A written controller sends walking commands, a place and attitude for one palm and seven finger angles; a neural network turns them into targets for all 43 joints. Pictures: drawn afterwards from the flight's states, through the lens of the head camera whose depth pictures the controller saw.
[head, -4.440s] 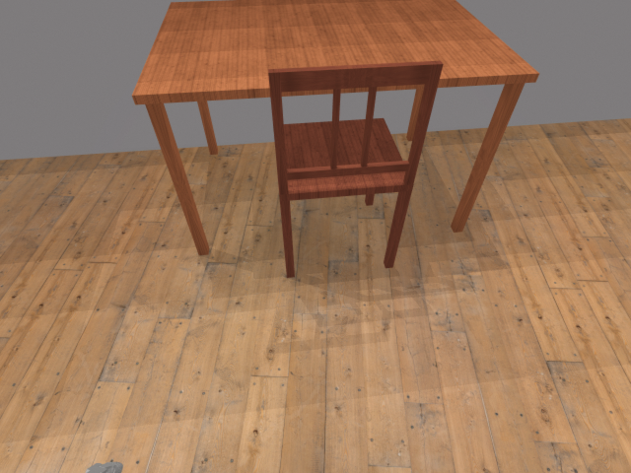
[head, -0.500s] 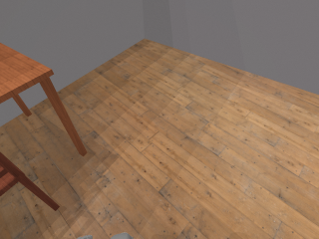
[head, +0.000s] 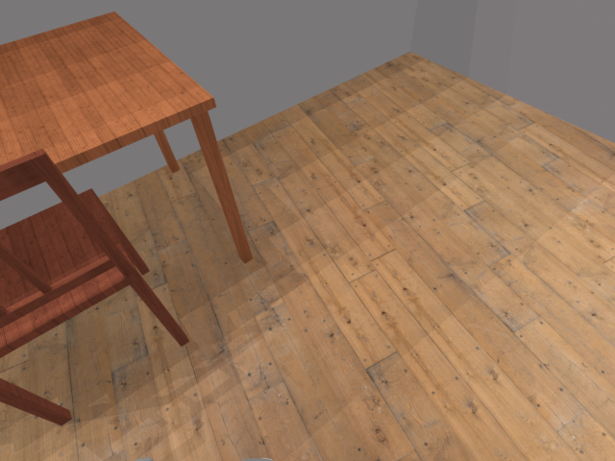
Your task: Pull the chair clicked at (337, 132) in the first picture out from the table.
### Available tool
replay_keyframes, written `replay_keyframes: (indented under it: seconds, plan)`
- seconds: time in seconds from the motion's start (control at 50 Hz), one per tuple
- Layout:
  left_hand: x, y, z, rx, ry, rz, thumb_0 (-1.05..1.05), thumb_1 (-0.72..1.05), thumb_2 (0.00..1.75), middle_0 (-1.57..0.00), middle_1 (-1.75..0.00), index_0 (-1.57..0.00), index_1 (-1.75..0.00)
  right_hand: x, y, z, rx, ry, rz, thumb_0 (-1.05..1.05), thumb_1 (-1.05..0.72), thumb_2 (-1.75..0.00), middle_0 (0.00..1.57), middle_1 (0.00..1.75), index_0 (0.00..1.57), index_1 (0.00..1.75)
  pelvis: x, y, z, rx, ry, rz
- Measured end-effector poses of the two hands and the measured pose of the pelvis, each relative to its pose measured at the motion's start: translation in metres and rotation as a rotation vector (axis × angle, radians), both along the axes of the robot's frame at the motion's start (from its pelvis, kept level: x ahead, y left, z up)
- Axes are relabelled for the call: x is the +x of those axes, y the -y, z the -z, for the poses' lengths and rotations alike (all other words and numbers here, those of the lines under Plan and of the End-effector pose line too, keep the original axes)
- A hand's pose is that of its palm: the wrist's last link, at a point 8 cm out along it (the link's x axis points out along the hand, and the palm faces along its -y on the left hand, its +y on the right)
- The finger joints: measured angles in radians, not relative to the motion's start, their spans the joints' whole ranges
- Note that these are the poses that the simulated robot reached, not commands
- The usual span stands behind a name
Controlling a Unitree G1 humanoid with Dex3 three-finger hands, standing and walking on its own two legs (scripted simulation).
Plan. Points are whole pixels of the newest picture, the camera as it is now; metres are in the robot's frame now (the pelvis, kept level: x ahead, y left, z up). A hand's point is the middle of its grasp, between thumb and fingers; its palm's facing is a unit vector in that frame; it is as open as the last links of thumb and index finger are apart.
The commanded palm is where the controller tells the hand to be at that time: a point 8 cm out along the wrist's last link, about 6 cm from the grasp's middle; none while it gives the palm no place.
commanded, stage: turn to face it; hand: left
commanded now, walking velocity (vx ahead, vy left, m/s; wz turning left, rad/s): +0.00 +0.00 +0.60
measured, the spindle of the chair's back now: out of the picture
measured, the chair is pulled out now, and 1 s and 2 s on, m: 0.00 0.00 0.00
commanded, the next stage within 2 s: take the last steps up to it in 0.98 s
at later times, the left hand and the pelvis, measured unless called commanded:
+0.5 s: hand out of the picture -0.06 +0.23 -0.17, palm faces +0.37 -0.89 -0.26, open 7.4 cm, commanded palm none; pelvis -0.01 +0.01 +0.00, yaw +19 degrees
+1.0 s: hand out of the picture -0.03 +0.18 -0.13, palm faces +0.54 -0.80 -0.27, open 7.4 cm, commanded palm none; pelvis +0.00 -0.02 +0.02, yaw +33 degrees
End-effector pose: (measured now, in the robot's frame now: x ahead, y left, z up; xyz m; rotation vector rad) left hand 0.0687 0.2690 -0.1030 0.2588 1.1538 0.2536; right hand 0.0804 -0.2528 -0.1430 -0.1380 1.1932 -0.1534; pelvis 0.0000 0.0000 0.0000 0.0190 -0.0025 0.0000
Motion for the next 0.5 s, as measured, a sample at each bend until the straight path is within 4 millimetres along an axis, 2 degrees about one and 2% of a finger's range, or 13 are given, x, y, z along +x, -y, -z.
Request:
replay_keyframes:
  seconds: [0.12,0.24,0.32,0.42,0.46,0.5]
  plan:
    - [-0.024,0.027,-0.011,-0.017,0.020,-0.066,0.01,0.91,0.90,-0.20,-0.30,-0.20,-0.30,0.027,0.017,-0.012,-0.002,0.013,-0.078,0.01,-0.91,-0.90,0.20,0.29,0.20,0.30,-0.002,0.014,-0.012,0.024,0.017,-0.088]
    - [-0.056,0.039,-0.006,-0.065,-0.023,-0.141,0.01,0.91,0.90,-0.20,-0.30,-0.21,-0.30,0.052,0.011,-0.027,-0.014,0.015,-0.167,0.01,-0.91,-0.90,0.19,0.29,0.20,0.30,-0.002,0.018,-0.018,0.033,0.008,-0.162]
    - [-0.086,0.034,0.005,-0.092,-0.061,-0.215,0.01,0.91,0.90,-0.20,-0.30,-0.21,-0.30,0.072,-0.007,-0.032,-0.033,0.019,-0.249,0.01,-0.91,-0.90,0.19,0.29,0.20,0.30,-0.004,0.012,-0.017,0.022,-0.002,-0.211]
    - [-0.129,0.011,0.030,-0.121,-0.113,-0.326,0.01,0.91,0.90,-0.20,-0.30,-0.21,-0.30,0.099,-0.043,-0.033,-0.067,0.076,-0.360,0.01,-0.91,-0.90,0.20,0.29,0.20,0.30,-0.008,-0.008,-0.002,-0.018,-0.014,-0.283]
    - [-0.142,0.001,0.036,-0.121,-0.146,-0.359,0.01,0.91,0.90,-0.20,-0.30,-0.21,-0.30,0.102,-0.055,-0.034,-0.073,0.093,-0.386,0.01,-0.91,-0.90,0.20,0.29,0.20,0.30,-0.010,-0.012,0.001,-0.010,-0.013,-0.306]
    - [-0.148,-0.006,0.034,-0.115,-0.159,-0.385,0.01,0.91,0.90,-0.20,-0.30,-0.20,-0.30,0.100,-0.063,-0.038,-0.078,0.091,-0.405,0.01,-0.91,-0.90,0.20,0.29,0.20,0.30,-0.012,-0.013,-0.003,-0.018,-0.009,-0.327]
